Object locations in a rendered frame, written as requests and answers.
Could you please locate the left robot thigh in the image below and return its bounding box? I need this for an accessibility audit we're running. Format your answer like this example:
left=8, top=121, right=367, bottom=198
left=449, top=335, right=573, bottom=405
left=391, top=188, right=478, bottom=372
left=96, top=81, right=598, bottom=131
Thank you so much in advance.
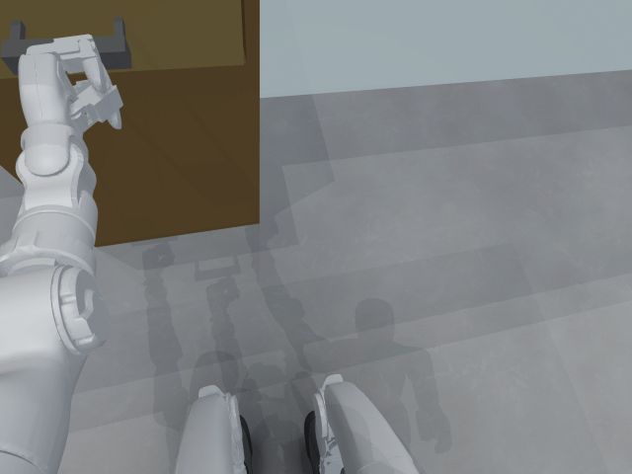
left=172, top=392, right=242, bottom=474

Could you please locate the handle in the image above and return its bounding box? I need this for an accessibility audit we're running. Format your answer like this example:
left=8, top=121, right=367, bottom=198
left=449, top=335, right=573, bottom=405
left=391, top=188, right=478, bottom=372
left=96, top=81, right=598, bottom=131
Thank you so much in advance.
left=1, top=17, right=132, bottom=75

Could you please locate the cabinet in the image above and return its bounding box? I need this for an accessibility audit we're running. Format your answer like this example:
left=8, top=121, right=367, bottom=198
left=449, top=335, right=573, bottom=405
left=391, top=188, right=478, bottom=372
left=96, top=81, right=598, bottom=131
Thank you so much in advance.
left=0, top=0, right=260, bottom=247

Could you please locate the robot right shin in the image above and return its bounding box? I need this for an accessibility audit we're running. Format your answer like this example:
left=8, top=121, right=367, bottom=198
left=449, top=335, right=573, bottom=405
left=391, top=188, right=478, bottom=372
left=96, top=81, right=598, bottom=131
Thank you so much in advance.
left=315, top=374, right=344, bottom=474

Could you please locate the drawer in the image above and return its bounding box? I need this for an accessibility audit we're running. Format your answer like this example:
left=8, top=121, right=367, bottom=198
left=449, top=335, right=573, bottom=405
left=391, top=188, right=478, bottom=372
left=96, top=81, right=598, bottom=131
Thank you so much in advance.
left=0, top=0, right=244, bottom=79

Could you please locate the left robot forearm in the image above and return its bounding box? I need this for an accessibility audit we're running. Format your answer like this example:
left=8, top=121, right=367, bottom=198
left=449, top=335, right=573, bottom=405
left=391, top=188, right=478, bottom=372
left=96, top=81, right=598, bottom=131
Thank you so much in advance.
left=0, top=123, right=98, bottom=279

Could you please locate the robot left hand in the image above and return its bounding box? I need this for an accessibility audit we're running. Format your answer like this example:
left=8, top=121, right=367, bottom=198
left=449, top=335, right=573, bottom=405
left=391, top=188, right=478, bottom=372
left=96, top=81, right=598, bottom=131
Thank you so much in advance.
left=18, top=35, right=123, bottom=138

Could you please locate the left robot upper arm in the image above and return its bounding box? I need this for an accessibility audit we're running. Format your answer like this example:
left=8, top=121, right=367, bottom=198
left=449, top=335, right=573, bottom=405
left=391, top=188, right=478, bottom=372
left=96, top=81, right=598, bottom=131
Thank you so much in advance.
left=0, top=265, right=111, bottom=474

